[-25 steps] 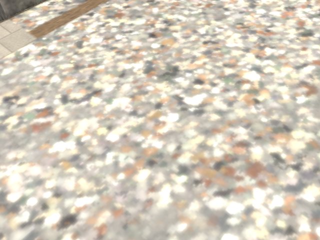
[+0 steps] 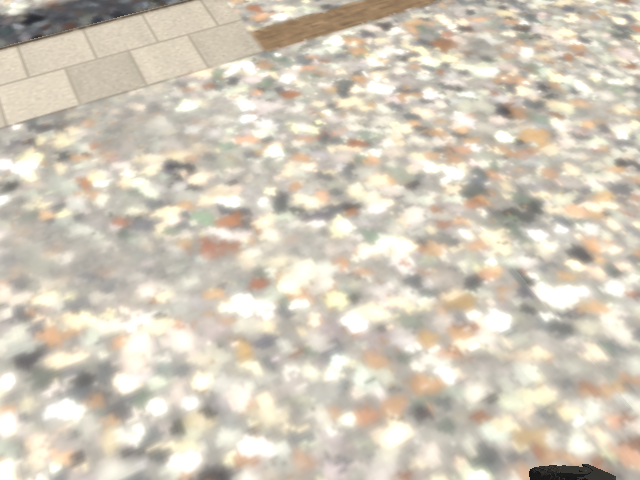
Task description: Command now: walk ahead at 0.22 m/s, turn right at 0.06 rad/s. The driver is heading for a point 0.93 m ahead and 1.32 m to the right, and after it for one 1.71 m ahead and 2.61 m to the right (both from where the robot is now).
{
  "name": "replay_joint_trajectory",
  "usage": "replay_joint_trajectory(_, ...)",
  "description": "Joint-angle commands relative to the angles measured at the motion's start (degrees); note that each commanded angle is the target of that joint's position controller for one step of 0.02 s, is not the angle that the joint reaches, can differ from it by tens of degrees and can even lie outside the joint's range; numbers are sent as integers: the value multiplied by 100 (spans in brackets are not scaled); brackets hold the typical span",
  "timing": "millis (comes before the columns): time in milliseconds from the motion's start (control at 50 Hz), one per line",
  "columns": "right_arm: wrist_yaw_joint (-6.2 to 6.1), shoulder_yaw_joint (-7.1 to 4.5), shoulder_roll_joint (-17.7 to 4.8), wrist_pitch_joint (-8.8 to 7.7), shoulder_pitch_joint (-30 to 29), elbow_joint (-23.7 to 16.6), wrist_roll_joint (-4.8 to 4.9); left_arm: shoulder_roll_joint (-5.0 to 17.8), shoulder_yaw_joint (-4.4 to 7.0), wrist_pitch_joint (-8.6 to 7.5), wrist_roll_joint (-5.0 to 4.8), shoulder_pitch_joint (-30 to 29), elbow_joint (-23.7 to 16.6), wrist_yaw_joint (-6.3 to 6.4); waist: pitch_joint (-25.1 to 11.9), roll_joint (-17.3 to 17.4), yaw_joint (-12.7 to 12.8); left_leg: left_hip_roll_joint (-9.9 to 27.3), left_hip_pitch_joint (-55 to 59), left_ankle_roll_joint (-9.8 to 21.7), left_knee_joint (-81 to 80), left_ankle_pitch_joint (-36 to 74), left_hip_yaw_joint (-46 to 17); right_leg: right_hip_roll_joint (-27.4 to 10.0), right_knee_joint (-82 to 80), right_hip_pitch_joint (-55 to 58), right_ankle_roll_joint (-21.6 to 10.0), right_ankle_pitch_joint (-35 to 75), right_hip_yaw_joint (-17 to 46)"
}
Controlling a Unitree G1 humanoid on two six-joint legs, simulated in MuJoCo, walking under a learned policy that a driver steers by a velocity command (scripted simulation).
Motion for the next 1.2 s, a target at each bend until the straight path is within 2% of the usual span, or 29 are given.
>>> replay_joint_trajectory(20, -183, -193, -639, -23, 1209, 195, 164, 555, 130, 23, 55, 117, -264, 37, -1080, 322, -501, 1940, 2545, 729, -1120, 4927, -1272, -149, 690, -1701, -81, 169, 635)
replay_joint_trajectory(40, -209, -126, -457, -25, 983, 197, 192, 546, 158, 123, 193, 235, -172, 16, -782, 464, -313, 1706, 1978, 540, -1362, 4563, -951, -185, 440, -1402, -31, 444, 555)
replay_joint_trajectory(60, -220, -105, -434, -35, 882, 184, 166, 474, 175, 226, 269, 457, -54, -11, -790, 526, -200, 1613, 1571, 473, -1495, 4541, -661, -87, 475, -1005, 15, 697, 436)
replay_joint_trajectory(100, -229, -158, -615, -101, 846, 195, 144, 369, 216, 327, 238, 536, -64, -57, -920, 490, -49, 1577, 1324, 562, -1612, 4580, -333, 39, 554, -832, 71, 977, 316)
replay_joint_trajectory(140, -255, -180, -640, -114, 790, 206, 129, 348, 258, 385, 238, 334, -149, -68, -854, 547, -26, 1561, 1207, 629, -1707, 4028, -94, 28, 448, -1017, 95, 1211, 254)
replay_joint_trajectory(220, -343, -186, -575, -2, 958, 322, 103, 307, 256, 495, 305, -374, -454, -123, -574, 727, -210, 1580, 1224, 670, -1829, 2366, 125, -136, -518, -1312, 102, 1561, 151)
replay_joint_trajectory(300, -334, -280, -783, 122, 1179, 408, 58, 330, 242, 547, 318, -746, -709, -195, -586, 656, -385, 1857, 1401, 764, -1642, 1706, 72, -79, -1256, -1102, -20, 1222, -49)
replay_joint_trajectory(380, -317, -389, -994, 259, 1185, 430, 63, 401, 271, 523, 270, -854, -937, -216, -558, 637, -445, 2080, 1562, 637, -1176, 1352, -23, 12, -1984, -807, -223, 691, -195)
replay_joint_trajectory(420, -323, -439, -1045, 335, 1256, 495, 65, 424, 280, 399, 263, -653, -945, -190, -634, 232, -281, 1849, 1348, 171, -428, 717, 262, 124, -3197, -88, -365, 1540, -120)
replay_joint_trajectory(440, -290, -404, -827, 378, 1507, 482, 30, 889, 391, 306, 321, -464, -918, -125, -707, -880, -305, 1320, 871, -233, 807, -234, 691, -568, -4029, 367, -542, 2427, 1025)
replay_joint_trajectory(460, -298, -286, -413, 421, 1247, 82, 114, 1712, 592, 284, 259, -330, -1005, -82, -508, -2099, -261, 87, -749, -685, 1954, -2709, 753, -2018, -4230, 785, -1487, 4705, 3199)
replay_joint_trajectory(480, -345, -305, -639, 518, 872, 68, 63, 1607, 634, 322, 187, 229, -816, -46, -740, -1177, 94, 95, -877, -703, 2882, -2927, -157, -2045, -4112, 866, -1988, 4982, 2997)
replay_joint_trajectory(520, -305, -321, -625, 506, 887, 134, 167, 1148, 496, 420, 169, -506, -928, 15, -441, -630, -296, 261, -959, -672, 3035, -1930, -532, -1323, -4139, 518, -1673, 4175, 2099)
replay_joint_trajectory(540, -296, -354, -723, 469, 865, 139, 112, 1019, 453, 446, 131, -903, -1048, 32, -426, -650, -420, 286, -972, -656, 2868, -1557, -577, -1042, -4148, 540, -1455, 3987, 1896)
replay_joint_trajectory(560, -278, -376, -795, 464, 969, 192, 30, 889, 414, 449, 118, -1095, -1133, 29, -570, -664, -466, 215, -853, -670, 2929, -1333, -524, -881, -4094, 582, -1398, 4326, 1735)
replay_joint_trajectory(580, -261, -383, -781, 480, 1040, 212, 15, 890, 407, 435, 113, -1054, -1149, 4, -746, -552, -470, 148, -756, -691, 2995, -1255, -520, -843, -4039, 646, -1395, 4575, 1691)
replay_joint_trajectory(620, -255, -361, -679, 518, 1048, 175, 70, 1027, 448, 386, 116, -884, -1117, -28, -857, -392, -433, 124, -723, -746, 2786, -1211, -567, -817, -4011, 751, -1398, 4513, 1755)
replay_joint_trajectory(720, -306, -332, -671, 574, 739, -10, 101, 1197, 505, 413, 189, -657, -1097, -26, -698, -641, -224, 69, -701, -795, 1925, -1289, -677, -785, -4113, 681, -1447, 3274, 2286)
replay_joint_trajectory(800, -327, -305, -680, 518, 626, -139, 144, 1297, 547, 450, 234, -734, -1149, -71, -700, -665, -180, -69, -268, -724, 1359, -1361, -715, -710, -4032, 396, -1425, 3002, 2654)
replay_joint_trajectory(880, -364, -287, -725, 430, 845, -205, 212, 1320, 571, 486, 236, -975, -1196, -125, -784, -761, -287, -265, 445, -567, 539, -1434, -736, -597, -3866, 201, -1237, 3339, 3084)
replay_joint_trajectory(920, -407, -270, -683, 361, 1267, -129, 219, 1282, 565, 514, 172, -1259, -1230, -133, -777, -700, -574, -328, 1291, -463, -715, -841, -686, -328, -3666, -163, -902, 3051, 3100)
replay_joint_trajectory(940, -453, -313, -868, 313, 1449, -99, 166, 1137, 523, 508, 118, -1309, -1272, -111, -762, -427, -650, 69, 1870, -368, -1524, -600, -1015, -19, -3375, -630, -575, 2300, 2909)
replay_joint_trajectory(960, -498, -390, -1357, 304, 1376, -188, 70, 674, 418, 486, 110, -957, -1299, -95, -827, 782, -406, 1534, 2347, -42, -2129, -972, -2386, 663, -2210, -1279, -216, 618, 1981)
replay_joint_trajectory(980, -450, -469, -1724, 349, 902, -347, 37, 935, 491, 489, 203, -956, -1315, -40, -473, 1409, -361, 2349, 1617, 638, -2263, -257, -3347, 1289, -1144, -1913, -72, -383, 916)
replay_joint_trajectory(1000, -408, -397, -1370, 351, 891, -391, 33, 1248, 568, 499, 336, -980, -1248, -48, -409, 795, -317, 2296, 1333, 865, -2072, 400, -3010, 845, -214, -1688, -30, -259, 1046)
replay_joint_trajectory(1020, -382, -297, -1028, 340, 616, -435, 87, 1230, 597, 523, 314, -870, -1124, -99, -342, 522, -152, 1921, 1200, 763, -1939, 739, -2386, 793, 194, -1587, -10, 63, 1036)
replay_joint_trajectory(1040, -365, -257, -904, 345, 395, -502, 85, 1176, 593, 567, 283, -709, -1024, -151, -318, 507, -52, 1556, 1231, 596, -1843, 1010, -1803, 769, 520, -1564, 58, 352, 949)
replay_joint_trajectory(1100, -394, -262, -905, 329, 581, -501, 72, 1064, 539, 639, 219, -745, -1003, -291, -457, 751, -232, 1247, 1819, 549, -1611, 1754, -1089, 680, 694, -1832, 296, 623, 676)
replay_joint_trajectory(1200, -372, -366, -1101, 320, 1173, -305, 65, 902, 426, 705, 195, -1270, -1233, -343, -534, 836, -597, 1587, 2511, 725, -1439, 2026, -941, 442, -291, -1873, 414, 425, 461)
